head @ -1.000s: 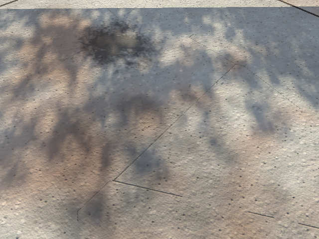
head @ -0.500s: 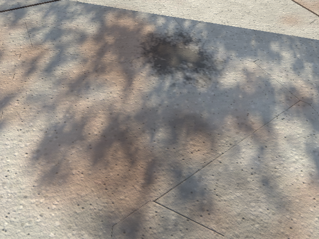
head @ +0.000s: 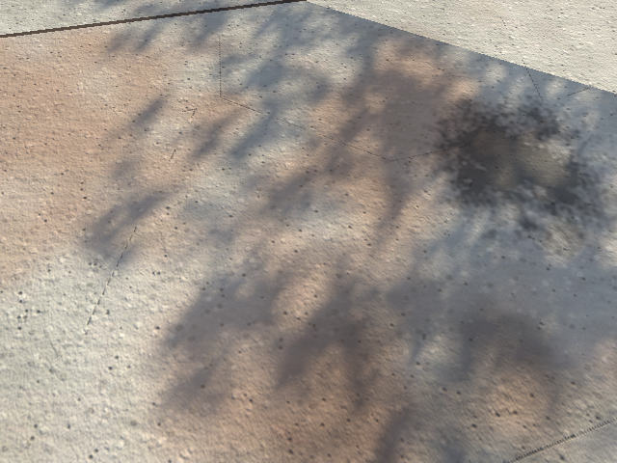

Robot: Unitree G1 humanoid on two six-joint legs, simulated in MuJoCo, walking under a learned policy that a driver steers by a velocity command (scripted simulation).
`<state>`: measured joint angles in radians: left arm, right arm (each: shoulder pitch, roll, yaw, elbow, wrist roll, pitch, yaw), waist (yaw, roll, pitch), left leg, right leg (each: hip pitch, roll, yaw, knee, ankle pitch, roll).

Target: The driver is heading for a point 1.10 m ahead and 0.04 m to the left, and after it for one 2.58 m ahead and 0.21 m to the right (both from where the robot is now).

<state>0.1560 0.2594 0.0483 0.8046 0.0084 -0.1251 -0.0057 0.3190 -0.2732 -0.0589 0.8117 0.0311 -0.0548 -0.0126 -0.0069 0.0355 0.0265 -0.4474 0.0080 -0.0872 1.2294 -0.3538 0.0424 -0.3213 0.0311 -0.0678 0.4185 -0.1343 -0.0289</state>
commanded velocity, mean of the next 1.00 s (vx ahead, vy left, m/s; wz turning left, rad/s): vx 0.22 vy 0.00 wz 0.22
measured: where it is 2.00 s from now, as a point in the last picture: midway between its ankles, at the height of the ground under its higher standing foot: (243, 332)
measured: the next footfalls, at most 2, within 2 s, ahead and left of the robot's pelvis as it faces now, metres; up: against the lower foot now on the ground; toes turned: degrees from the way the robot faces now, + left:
left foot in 0.34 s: +0.34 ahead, +0.18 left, +0.00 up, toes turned +10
right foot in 0.78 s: +0.22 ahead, -0.05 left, +0.00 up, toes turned +8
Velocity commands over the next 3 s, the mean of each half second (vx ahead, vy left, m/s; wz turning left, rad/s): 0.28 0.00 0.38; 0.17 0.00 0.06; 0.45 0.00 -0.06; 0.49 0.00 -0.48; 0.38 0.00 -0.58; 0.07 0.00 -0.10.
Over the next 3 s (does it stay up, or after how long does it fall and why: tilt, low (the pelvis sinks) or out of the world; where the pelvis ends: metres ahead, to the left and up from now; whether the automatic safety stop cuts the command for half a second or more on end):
stays up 1.06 0.09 0.00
